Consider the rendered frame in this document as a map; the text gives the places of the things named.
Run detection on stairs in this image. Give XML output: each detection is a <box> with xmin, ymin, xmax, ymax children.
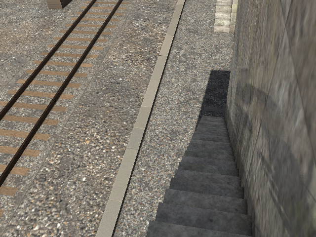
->
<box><xmin>146</xmin><ymin>116</ymin><xmax>255</xmax><ymax>237</ymax></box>
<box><xmin>213</xmin><ymin>0</ymin><xmax>232</xmax><ymax>33</ymax></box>

